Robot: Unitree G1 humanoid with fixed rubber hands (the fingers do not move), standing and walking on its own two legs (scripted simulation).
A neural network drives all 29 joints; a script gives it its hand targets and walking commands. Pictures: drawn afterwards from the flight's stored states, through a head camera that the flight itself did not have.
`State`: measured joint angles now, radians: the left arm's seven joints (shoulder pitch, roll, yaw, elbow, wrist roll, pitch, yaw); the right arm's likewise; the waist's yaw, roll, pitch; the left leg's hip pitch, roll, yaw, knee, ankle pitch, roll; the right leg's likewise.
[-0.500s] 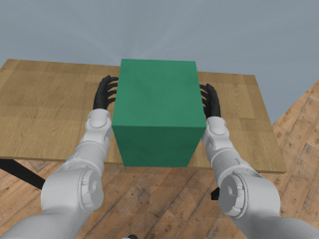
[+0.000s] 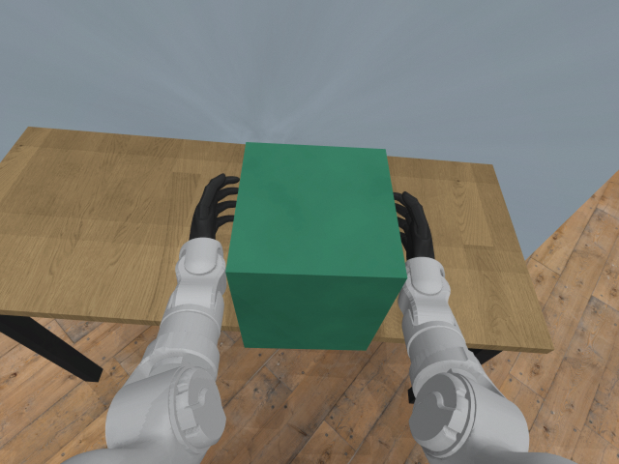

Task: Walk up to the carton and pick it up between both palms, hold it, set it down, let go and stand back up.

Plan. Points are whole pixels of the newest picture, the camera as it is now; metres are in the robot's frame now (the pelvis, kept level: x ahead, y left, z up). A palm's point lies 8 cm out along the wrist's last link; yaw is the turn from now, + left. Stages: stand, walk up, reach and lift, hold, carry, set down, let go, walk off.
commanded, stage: reach and lift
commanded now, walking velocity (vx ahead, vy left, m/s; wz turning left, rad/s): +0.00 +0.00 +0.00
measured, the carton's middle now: (310, 254) +0.40 +0.02 -0.02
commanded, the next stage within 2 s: none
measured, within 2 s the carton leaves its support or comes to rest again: leaves its support in 1.04 s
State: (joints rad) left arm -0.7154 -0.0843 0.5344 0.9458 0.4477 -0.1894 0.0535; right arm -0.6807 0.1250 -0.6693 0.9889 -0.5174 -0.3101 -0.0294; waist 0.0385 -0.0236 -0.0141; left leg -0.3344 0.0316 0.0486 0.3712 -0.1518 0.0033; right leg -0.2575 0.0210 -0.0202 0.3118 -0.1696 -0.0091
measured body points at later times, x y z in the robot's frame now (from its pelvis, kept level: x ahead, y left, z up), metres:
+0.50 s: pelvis +0.00 +0.00 +0.00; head +0.05 +0.01 +0.45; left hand +0.40 +0.16 +0.04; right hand +0.40 -0.13 +0.04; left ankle +0.02 +0.11 -0.75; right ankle -0.01 -0.11 -0.75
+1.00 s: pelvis +0.00 +0.00 +0.00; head +0.05 +0.02 +0.45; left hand +0.40 +0.16 +0.05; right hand +0.40 -0.13 +0.04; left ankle +0.02 +0.11 -0.75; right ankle -0.01 -0.11 -0.75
